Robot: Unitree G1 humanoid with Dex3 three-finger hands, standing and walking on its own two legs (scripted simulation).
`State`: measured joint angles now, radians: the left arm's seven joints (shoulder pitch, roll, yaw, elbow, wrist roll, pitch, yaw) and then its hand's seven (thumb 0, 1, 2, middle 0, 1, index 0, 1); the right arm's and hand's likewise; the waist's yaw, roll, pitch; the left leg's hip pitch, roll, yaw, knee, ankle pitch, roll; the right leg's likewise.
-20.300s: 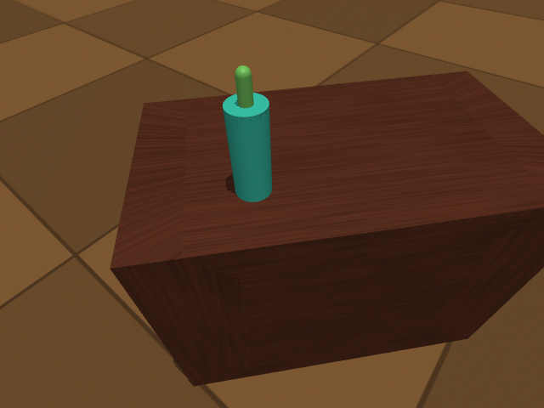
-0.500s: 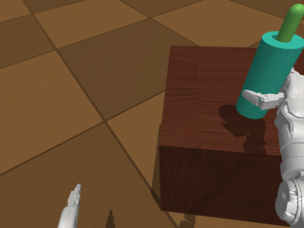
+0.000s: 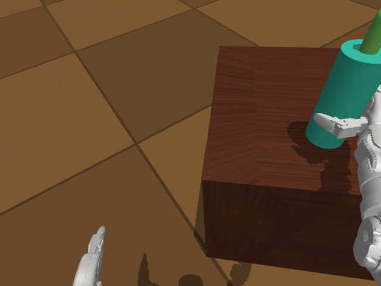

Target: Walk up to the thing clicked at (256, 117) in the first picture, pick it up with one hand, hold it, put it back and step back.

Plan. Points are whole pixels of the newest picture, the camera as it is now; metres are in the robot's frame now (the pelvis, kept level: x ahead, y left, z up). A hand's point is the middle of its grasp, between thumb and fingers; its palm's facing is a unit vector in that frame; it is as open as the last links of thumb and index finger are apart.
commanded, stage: lower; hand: right
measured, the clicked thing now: (349, 86) +0.48 -0.22 +0.17
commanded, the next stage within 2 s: loosen in 0.36 s
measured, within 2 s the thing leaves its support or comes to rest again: rests again in 1.28 s
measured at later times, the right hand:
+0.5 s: hand (337, 123) +0.47 -0.23 +0.08, palm faces +0.26 +0.97 -0.03, open 11.0 cm
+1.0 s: hand (346, 108) +0.48 -0.24 +0.11, palm faces +0.28 +0.96 +0.00, open 14.1 cm
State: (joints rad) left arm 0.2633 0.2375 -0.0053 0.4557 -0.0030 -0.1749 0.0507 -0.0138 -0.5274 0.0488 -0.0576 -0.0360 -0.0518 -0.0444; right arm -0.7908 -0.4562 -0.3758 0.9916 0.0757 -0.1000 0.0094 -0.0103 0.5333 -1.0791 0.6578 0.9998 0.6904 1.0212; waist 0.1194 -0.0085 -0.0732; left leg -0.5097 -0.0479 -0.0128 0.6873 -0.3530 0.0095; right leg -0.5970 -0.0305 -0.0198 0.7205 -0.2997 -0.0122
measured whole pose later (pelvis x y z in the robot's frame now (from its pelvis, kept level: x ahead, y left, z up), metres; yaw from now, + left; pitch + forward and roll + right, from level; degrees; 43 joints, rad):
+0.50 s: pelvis -0.01 -0.01 -0.01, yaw +0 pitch +13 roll +3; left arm 0.27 0.23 -0.02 0.38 0.03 -0.15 0.03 -0.01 -0.53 0.06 -0.06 -0.04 -0.05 -0.05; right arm -0.80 -0.48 -0.40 1.11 0.04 -0.24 0.00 -0.01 0.53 -1.08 0.66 1.00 0.69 1.02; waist 0.16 0.00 -0.10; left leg -0.62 -0.06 -0.01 0.76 -0.37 0.00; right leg -0.72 -0.04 -0.01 0.83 -0.33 -0.02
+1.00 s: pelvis -0.02 -0.01 -0.02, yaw +0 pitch +14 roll +3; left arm 0.32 0.24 -0.02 0.30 0.04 -0.13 0.01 -0.01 -0.52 0.05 -0.06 -0.05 -0.06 -0.05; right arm -0.93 -0.53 -0.43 1.22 0.04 -0.29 0.01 -0.02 0.58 -0.25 0.65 0.47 0.65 0.47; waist 0.16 -0.01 -0.12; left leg -0.69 -0.06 0.00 0.82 -0.38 0.00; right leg -0.79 -0.04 -0.01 0.87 -0.33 -0.02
